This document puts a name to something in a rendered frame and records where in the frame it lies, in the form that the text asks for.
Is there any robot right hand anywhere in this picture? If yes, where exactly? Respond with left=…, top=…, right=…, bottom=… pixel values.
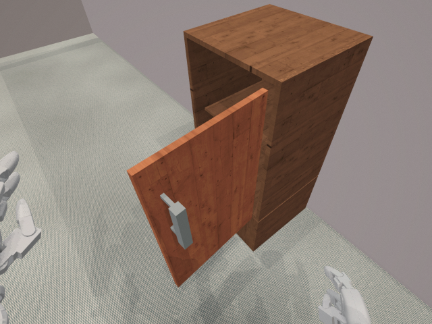
left=318, top=266, right=371, bottom=324

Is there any handle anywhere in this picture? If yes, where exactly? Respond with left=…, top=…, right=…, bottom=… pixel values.
left=160, top=193, right=193, bottom=249

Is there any robot left hand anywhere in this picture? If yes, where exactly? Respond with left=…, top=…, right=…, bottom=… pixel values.
left=0, top=151, right=41, bottom=275

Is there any cupboard door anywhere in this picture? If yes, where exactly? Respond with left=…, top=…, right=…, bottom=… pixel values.
left=127, top=88, right=268, bottom=287

